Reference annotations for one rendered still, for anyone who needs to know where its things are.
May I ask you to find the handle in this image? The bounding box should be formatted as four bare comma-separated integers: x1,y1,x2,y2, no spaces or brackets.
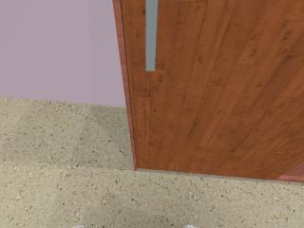
145,0,159,71

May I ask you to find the wardrobe door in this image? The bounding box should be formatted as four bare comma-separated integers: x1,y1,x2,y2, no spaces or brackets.
122,0,304,181
283,162,304,177

